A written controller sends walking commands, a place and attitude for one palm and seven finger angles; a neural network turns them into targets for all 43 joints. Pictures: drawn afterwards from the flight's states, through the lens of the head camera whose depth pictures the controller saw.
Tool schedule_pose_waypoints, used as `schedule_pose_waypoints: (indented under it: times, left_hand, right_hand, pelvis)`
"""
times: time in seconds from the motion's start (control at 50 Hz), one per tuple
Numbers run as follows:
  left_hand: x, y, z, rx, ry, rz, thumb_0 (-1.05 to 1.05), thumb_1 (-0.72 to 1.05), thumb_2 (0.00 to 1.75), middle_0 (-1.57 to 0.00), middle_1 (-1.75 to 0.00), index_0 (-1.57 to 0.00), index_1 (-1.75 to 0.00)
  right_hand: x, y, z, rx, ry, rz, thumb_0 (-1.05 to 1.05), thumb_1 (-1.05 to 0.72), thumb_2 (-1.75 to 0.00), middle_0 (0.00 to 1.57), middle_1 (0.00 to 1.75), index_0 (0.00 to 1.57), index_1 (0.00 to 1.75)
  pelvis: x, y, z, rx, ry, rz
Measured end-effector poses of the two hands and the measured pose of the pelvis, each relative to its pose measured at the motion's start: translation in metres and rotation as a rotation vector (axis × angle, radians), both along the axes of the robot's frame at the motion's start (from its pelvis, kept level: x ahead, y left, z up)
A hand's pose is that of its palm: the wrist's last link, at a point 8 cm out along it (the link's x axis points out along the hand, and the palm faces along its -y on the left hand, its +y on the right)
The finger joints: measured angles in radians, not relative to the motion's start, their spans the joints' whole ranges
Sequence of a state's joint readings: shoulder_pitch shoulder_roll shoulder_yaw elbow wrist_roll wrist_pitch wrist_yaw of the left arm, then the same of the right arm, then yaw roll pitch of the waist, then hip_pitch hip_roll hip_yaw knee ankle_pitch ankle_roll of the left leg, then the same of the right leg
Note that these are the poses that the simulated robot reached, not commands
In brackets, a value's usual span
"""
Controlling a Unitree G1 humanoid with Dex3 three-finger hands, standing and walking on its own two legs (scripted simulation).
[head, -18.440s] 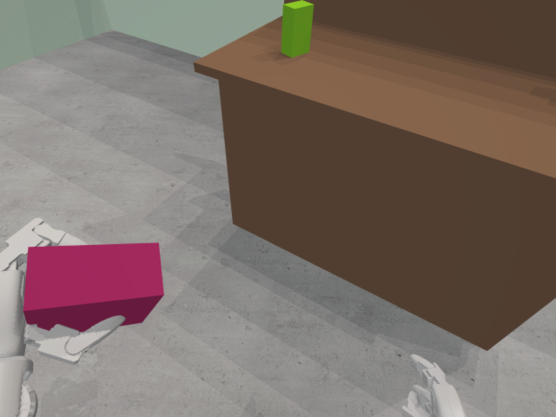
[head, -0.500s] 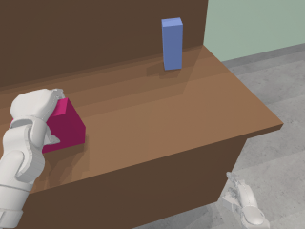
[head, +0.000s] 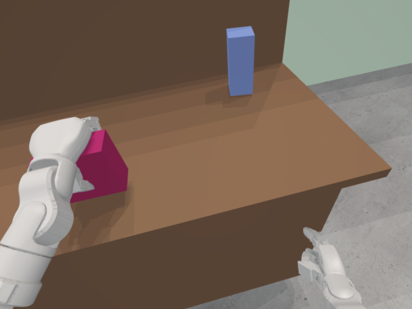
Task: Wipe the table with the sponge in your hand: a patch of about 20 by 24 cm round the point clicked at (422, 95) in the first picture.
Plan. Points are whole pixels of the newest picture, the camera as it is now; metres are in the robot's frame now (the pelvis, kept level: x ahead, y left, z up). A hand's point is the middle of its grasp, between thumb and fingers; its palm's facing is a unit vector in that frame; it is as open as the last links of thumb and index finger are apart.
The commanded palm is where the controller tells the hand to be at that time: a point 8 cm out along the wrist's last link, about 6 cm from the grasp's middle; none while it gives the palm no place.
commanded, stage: move the sponge above the wiping area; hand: left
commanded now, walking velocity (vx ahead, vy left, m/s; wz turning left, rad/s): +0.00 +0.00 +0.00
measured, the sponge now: (89, 174) +0.29 +0.29 +0.13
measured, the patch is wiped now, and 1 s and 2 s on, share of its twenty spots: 0.00 0.00 0.00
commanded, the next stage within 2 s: none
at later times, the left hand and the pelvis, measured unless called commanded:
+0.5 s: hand (72, 160) +0.28 +0.29 +0.18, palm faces +0.10 -0.02 -0.99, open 10.2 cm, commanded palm +0.23 +0.30 +0.26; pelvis +0.00 -0.01 +0.00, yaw -1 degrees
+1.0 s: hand (66, 148) +0.29 +0.30 +0.20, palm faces +0.17 -0.02 -0.98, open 10.2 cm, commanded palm +0.24 +0.30 +0.26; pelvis -0.01 +0.00 +0.00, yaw -1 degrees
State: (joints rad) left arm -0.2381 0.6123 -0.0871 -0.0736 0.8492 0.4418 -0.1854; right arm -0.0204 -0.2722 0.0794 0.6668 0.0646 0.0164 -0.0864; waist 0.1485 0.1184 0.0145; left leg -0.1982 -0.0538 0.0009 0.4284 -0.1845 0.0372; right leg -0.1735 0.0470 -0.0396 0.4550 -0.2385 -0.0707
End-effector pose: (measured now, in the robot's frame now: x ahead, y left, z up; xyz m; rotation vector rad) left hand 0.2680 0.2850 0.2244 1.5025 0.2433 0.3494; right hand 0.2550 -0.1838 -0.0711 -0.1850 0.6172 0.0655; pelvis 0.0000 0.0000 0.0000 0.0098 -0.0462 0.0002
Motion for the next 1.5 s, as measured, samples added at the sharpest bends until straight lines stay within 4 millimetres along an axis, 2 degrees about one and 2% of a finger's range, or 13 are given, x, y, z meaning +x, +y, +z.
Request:
schedule_pose_waypoints:
  times: [0.2, 0.28, 0.38, 0.48, 0.62, 0.7, 0.86, 0.94, 1.06, 1.16, 1.26, 1.36, 1.5]
  left_hand:
    - [0.006, 0.006, 0.017, 0.002, -0.055, 0.053, -0.01, -0.51, 1.02, -0.72, -1.34, -0.73, -1.34]
    - [0.001, 0.010, 0.013, -0.007, -0.016, 0.083, -0.01, -0.51, 1.02, -0.72, -1.34, -0.73, -1.34]
    - [-0.006, 0.005, 0.002, -0.008, 0.032, 0.032, -0.01, -0.51, 1.02, -0.72, -1.34, -0.73, -1.34]
    - [-0.014, 0.001, 0.005, 0.007, -0.008, -0.024, -0.01, -0.51, 1.02, -0.72, -1.34, -0.73, -1.34]
    - [-0.023, 0.021, 0.022, 0.009, -0.077, 0.077, -0.01, -0.51, 1.02, -0.72, -1.34, -0.73, -1.34]
    - [-0.027, 0.029, 0.017, -0.004, -0.024, 0.123, -0.01, -0.51, 1.02, -0.72, -1.34, -0.73, -1.34]
    - [-0.018, 0.007, -0.001, 0.006, 0.035, -0.030, -0.01, -0.51, 1.02, -0.72, -1.34, -0.73, -1.33]
    - [-0.010, 0.005, 0.011, 0.019, -0.044, -0.056, -0.01, -0.51, 1.02, -0.72, -1.34, -0.73, -1.33]
    - [-0.004, 0.023, 0.028, 0.003, -0.104, 0.067, -0.01, -0.51, 1.02, -0.72, -1.34, -0.73, -1.33]
    - [-0.006, 0.025, 0.013, -0.013, -0.012, 0.098, -0.01, -0.51, 1.02, -0.72, -1.34, -0.73, -1.33]
    - [-0.008, 0.006, -0.003, -0.013, 0.041, -0.015, -0.01, -0.51, 1.02, -0.72, -1.34, -0.73, -1.33]
    - [-0.011, -0.005, 0.010, 0.006, -0.061, -0.084, -0.01, -0.51, 1.02, -0.72, -1.34, -0.73, -1.33]
    - [-0.013, 0.019, 0.031, -0.019, -0.138, 0.082, -0.01, -0.51, 1.02, -0.72, -1.34, -0.73, -1.33]
  right_hand:
    - [0.001, -0.002, 0.003, 0.021, 0.001, 0.000, 0.01, -0.90, -0.90, 0.20, 0.30, 0.20, 0.30]
    - [0.000, -0.009, 0.001, 0.014, 0.011, -0.013, 0.01, -0.90, -0.90, 0.20, 0.30, 0.20, 0.30]
    - [-0.003, -0.017, -0.001, -0.009, 0.012, -0.025, 0.01, -0.90, -0.90, 0.20, 0.30, 0.20, 0.30]
    - [-0.006, -0.019, -0.002, -0.022, 0.012, -0.026, 0.01, -0.90, -0.90, 0.20, 0.30, 0.19, 0.30]
    - [-0.009, -0.016, -0.002, -0.007, 0.016, -0.026, 0.01, -0.90, -0.90, 0.20, 0.30, 0.20, 0.30]
    - [-0.009, -0.015, 0.000, -0.001, 0.005, -0.028, 0.01, -0.90, -0.90, 0.20, 0.30, 0.20, 0.30]
    - [-0.013, -0.008, 0.003, -0.021, -0.025, -0.020, 0.01, -0.90, -0.90, 0.20, 0.30, 0.20, 0.30]
    - [-0.018, -0.005, 0.002, -0.018, -0.011, -0.019, 0.01, -0.90, -0.90, 0.20, 0.30, 0.20, 0.30]
    - [-0.021, -0.005, -0.003, 0.003, 0.021, -0.029, 0.01, -0.90, -0.90, 0.20, 0.30, 0.20, 0.30]
    - [-0.020, -0.008, -0.004, 0.006, 0.025, -0.038, 0.01, -0.90, -0.90, 0.20, 0.30, 0.20, 0.30]
    - [-0.015, -0.008, -0.003, -0.014, 0.013, -0.030, 0.01, -0.90, -0.90, 0.20, 0.30, 0.20, 0.30]
    - [-0.008, -0.001, -0.001, -0.013, 0.006, -0.010, 0.01, -0.90, -0.90, 0.20, 0.30, 0.19, 0.30]
    - [0.002, 0.007, 0.005, 0.026, 0.001, 0.005, 0.01, -0.90, -0.90, 0.20, 0.30, 0.20, 0.30]
  pelvis:
    - [0.003, -0.003, 0.001, 0.002, 0.007, -0.016]
    - [0.003, -0.003, 0.000, 0.002, 0.010, -0.012]
    - [0.003, -0.004, -0.001, 0.002, 0.005, -0.012]
    - [0.003, -0.005, -0.001, 0.001, -0.006, -0.018]
    - [0.000, -0.006, -0.001, -0.001, -0.011, -0.019]
    - [-0.004, -0.005, -0.002, -0.002, -0.010, -0.012]
    - [-0.009, -0.002, -0.002, -0.005, -0.022, -0.001]
    - [-0.010, -0.001, -0.001, -0.004, -0.023, -0.010]
    - [-0.008, 0.001, 0.000, -0.003, -0.007, -0.015]
    - [-0.006, 0.004, 0.000, -0.005, 0.005, -0.007]
    - [-0.003, 0.006, -0.001, -0.004, -0.003, -0.005]
    - [0.000, 0.006, 0.000, -0.004, -0.013, -0.013]
    - [0.002, 0.003, 0.001, -0.004, -0.003, -0.014]
